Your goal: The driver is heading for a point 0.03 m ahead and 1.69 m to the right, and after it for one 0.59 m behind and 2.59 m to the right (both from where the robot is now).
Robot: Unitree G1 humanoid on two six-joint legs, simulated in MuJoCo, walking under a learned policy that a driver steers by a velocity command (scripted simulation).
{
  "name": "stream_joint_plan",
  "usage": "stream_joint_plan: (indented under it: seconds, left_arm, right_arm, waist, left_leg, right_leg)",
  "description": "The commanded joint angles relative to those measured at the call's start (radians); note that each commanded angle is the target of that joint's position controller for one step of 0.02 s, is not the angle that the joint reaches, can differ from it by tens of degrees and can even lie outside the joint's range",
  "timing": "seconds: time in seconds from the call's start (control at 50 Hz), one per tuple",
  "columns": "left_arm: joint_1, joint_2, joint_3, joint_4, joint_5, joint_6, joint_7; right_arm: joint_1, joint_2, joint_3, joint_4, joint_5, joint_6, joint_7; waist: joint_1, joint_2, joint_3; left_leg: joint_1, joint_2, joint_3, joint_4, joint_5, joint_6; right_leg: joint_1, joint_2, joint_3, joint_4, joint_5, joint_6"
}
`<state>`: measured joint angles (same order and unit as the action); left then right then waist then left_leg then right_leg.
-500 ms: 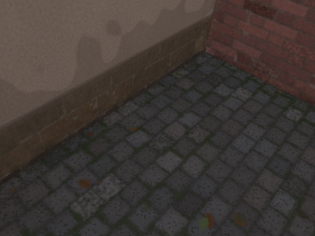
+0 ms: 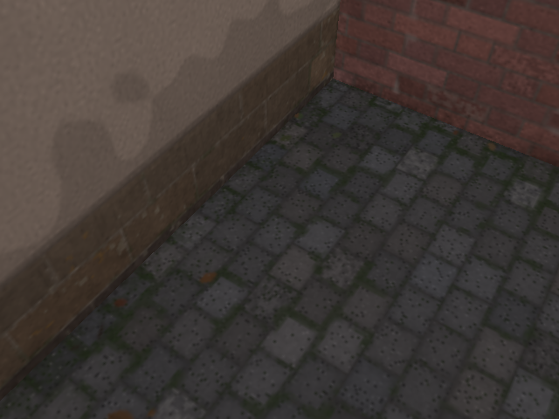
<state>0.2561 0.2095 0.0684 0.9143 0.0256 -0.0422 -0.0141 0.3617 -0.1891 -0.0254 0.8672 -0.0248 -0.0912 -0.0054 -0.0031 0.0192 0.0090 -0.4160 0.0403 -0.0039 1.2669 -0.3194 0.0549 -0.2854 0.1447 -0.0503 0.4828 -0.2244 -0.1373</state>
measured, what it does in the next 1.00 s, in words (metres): walks ahead, turning right: left foot, then right foot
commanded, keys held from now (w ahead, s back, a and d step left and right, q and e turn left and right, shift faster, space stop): w+e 1.00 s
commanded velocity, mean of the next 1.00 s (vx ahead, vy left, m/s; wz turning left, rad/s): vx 0.50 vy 0.00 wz -0.56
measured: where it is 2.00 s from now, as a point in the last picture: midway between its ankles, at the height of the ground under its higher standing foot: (397, 316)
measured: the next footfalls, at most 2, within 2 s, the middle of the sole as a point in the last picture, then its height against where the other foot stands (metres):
left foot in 0.32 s outside the picture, level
right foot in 0.84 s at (376, 391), level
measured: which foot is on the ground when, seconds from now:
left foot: up 0.00-0.30, down 0.32-0.84, up 0.86-1.00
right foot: down 0.00-0.34, up 0.36-0.82, down 0.84-1.00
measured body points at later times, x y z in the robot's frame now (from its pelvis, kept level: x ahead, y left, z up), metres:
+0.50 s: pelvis +0.29 +0.03 +0.01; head +0.33 +0.04 +0.46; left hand +0.43 +0.30 -0.13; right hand +0.34 -0.26 -0.10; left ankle +0.36 +0.12 -0.73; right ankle +0.20 -0.06 -0.64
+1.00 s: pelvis +0.52 -0.12 +0.00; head +0.54 -0.15 +0.45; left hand +0.77 +0.02 -0.11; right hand +0.42 -0.38 -0.13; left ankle +0.55 +0.04 -0.64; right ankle +0.52 -0.18 -0.73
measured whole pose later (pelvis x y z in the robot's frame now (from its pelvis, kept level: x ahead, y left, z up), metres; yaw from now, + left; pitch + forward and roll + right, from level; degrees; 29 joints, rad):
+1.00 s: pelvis +0.52 -0.12 +0.00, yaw -36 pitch +1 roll +0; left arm 0.22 0.26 0.06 0.77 0.01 -0.02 -0.01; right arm 0.28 -0.26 -0.04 0.79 -0.03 -0.05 0.01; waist -0.03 0.02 0.06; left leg -0.44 0.11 0.03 1.18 -0.36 -0.02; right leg -0.30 0.12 -0.03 0.48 -0.19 -0.13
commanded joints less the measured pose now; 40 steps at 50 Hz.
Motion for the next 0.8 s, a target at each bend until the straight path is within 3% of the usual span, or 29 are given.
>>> stream_joint_plan:
  seconds: [0.02,0.08,0.12,0.16,0.22,0.24,0.28,0.3,0.32,0.34,0.36,0.38,0.4,0.42,0.46,0.56,0.64,0.68,0.74,0.8]
  left_arm:
    - [0.035,0.089,0.011,-0.039,-0.004,-0.039,0.012]
    - [0.088,0.136,0.020,-0.025,-0.012,-0.048,0.018]
    - [0.125,0.145,0.024,-0.019,-0.011,-0.042,0.016]
    - [0.189,0.157,0.029,-0.003,-0.016,-0.033,0.018]
    - [0.222,0.176,0.034,-0.003,-0.010,-0.026,0.024]
    - [0.221,0.176,0.034,-0.004,-0.013,-0.027,0.030]
    - [0.191,0.198,0.037,-0.023,-0.008,-0.029,0.038]
    - [0.168,0.219,0.043,-0.034,-0.004,-0.032,0.037]
    - [0.151,0.221,0.043,-0.040,-0.003,-0.038,0.031]
    - [0.135,0.180,0.034,-0.074,-0.011,-0.048,0.017]
    - [0.235,0.100,0.022,-0.102,-0.051,-0.046,0.018]
    - [0.229,0.177,0.028,-0.078,-0.015,-0.034,0.024]
    - [0.180,0.180,0.031,-0.075,-0.005,-0.026,0.016]
    - [0.133,0.162,0.027,-0.081,0.000,-0.020,0.006]
    - [0.103,0.135,0.023,-0.096,0.024,0.002,-0.015]
    - [-0.013,0.087,0.002,-0.172,0.019,0.037,-0.041]
    - [-0.150,0.077,-0.017,-0.234,0.014,0.033,-0.052]
    - [-0.217,0.075,-0.025,-0.256,0.001,0.027,-0.065]
    - [-0.289,0.085,-0.026,-0.286,0.010,0.028,-0.070]
    - [-0.259,0.107,-0.016,-0.289,0.024,0.027,-0.059]
  right_arm:
    - [0.030,-0.089,-0.018,-0.078,-0.026,0.020,0.012]
    - [-0.097,-0.105,-0.022,-0.122,-0.027,0.036,0.018]
    - [-0.224,-0.097,-0.015,-0.153,-0.016,0.038,0.024]
    - [-0.336,-0.087,-0.006,-0.183,0.001,0.042,0.021]
    - [-0.424,-0.114,-0.005,-0.203,0.013,0.042,0.018]
    - [-0.434,-0.112,-0.005,-0.210,0.010,0.037,0.020]
    - [-0.369,-0.154,-0.020,-0.200,0.006,0.028,0.024]
    - [-0.278,-0.183,-0.032,-0.173,0.006,0.020,0.017]
    - [-0.128,-0.218,-0.045,-0.131,0.001,0.006,0.004]
    - [0.044,-0.295,-0.064,-0.121,-0.032,0.001,-0.019]
    - [0.042,-0.375,-0.082,-0.130,-0.052,0.011,-0.022]
    - [-0.026,-0.296,-0.073,-0.137,-0.035,0.023,-0.018]
    - [-0.084,-0.215,-0.056,-0.152,-0.023,0.023,-0.016]
    - [-0.117,-0.169,-0.043,-0.145,-0.020,0.022,-0.012]
    - [-0.110,-0.145,-0.034,-0.119,-0.010,0.016,-0.014]
    - [-0.048,-0.151,-0.040,-0.069,0.015,-0.021,-0.002]
    - [-0.017,-0.163,-0.045,-0.042,0.009,-0.025,0.001]
    - [-0.003,-0.173,-0.046,-0.036,0.004,-0.022,0.005]
    - [0.056,-0.203,-0.054,-0.013,0.005,-0.007,-0.003]
    - [0.093,-0.243,-0.061,0.009,0.004,0.020,-0.014]
  waist:
    - [-0.036,-0.004,-0.005]
    - [-0.027,-0.029,0.042]
    - [0.013,-0.055,0.065]
    - [0.059,-0.081,0.068]
    - [0.094,-0.095,0.057]
    - [0.085,-0.093,0.048]
    - [0.041,-0.086,0.025]
    - [0.000,-0.087,-0.018]
    - [-0.074,-0.046,-0.092]
    - [-0.143,0.042,-0.232]
    - [-0.083,0.304,-0.339]
    - [-0.045,0.210,-0.277]
    - [-0.034,0.092,-0.164]
    - [-0.026,0.025,-0.093]
    - [-0.004,0.070,-0.032]
    - [0.012,0.083,0.010]
    - [-0.005,0.065,0.044]
    - [-0.017,0.073,0.052]
    - [-0.037,0.070,0.077]
    - [-0.016,0.087,0.041]
  left_leg:
    - [-0.215,0.072,-0.047,-0.067,0.028,-0.034]
    - [-0.222,0.064,0.009,-0.216,0.113,-0.071]
    - [-0.200,0.044,0.031,-0.394,0.209,-0.089]
    - [-0.184,0.018,0.032,-0.517,0.285,-0.098]
    - [-0.154,-0.011,0.024,-0.639,0.330,-0.089]
    - [-0.118,-0.013,0.004,-0.678,0.323,-0.074]
    - [-0.001,-0.031,-0.011,-0.747,0.248,-0.041]
    - [0.122,-0.055,-0.001,-0.763,0.192,-0.023]
    - [0.315,-0.042,-0.011,-0.808,0.183,0.005]
    - [0.563,0.153,-0.189,-0.815,-0.001,0.044]
    - [0.771,0.404,-0.628,-0.928,-0.066,0.150]
    - [0.677,0.392,-0.699,-0.968,-0.132,0.151]
    - [0.541,0.359,-0.554,-0.980,-0.134,0.136]
    - [0.438,0.313,-0.425,-1.003,-0.045,0.120]
    - [0.323,0.250,-0.255,-1.045,0.105,0.090]
    - [0.301,0.249,-0.068,-1.108,0.312,0.105]
    - [0.291,0.210,0.082,-1.130,0.376,0.083]
    - [0.280,0.198,0.151,-1.124,0.402,0.067]
    - [0.363,0.232,0.183,-1.096,0.455,0.055]
    - [0.466,0.250,0.236,-0.910,0.838,0.040]
  right_leg:
    - [0.132,-0.296,0.378,-0.272,0.402,-0.161]
    - [0.059,-0.242,0.311,-0.299,0.437,-0.124]
    - [0.044,-0.200,0.287,-0.295,0.423,-0.086]
    - [0.086,-0.195,0.298,-0.283,0.418,-0.051]
    - [0.180,-0.215,0.340,-0.242,0.448,-0.044]
    - [0.200,-0.234,0.360,-0.224,0.450,-0.050]
    - [0.226,-0.256,0.392,-0.147,0.533,-0.034]
    - [0.215,-0.245,0.390,-0.056,0.634,-0.020]
    - [0.166,-0.189,0.349,0.125,0.638,0.006]
    - [0.022,-0.124,0.299,0.403,0.416,0.021]
    - [-0.291,0.040,0.179,0.688,-0.273,0.054]
    - [-0.366,-0.055,0.185,0.783,-0.290,0.046]
    - [-0.360,-0.103,0.174,0.778,-0.195,0.049]
    - [-0.338,-0.137,0.156,0.746,-0.135,0.056]
    - [-0.307,-0.175,0.139,0.697,-0.110,0.071]
    - [-0.408,-0.213,0.114,0.625,0.006,0.085]
    - [-0.392,-0.216,0.063,0.406,0.179,0.090]
    - [-0.316,-0.208,0.010,0.291,0.226,0.071]
    - [-0.291,-0.197,-0.033,0.199,0.160,0.042]
    - [-0.192,-0.117,-0.087,0.138,-0.010,-0.009]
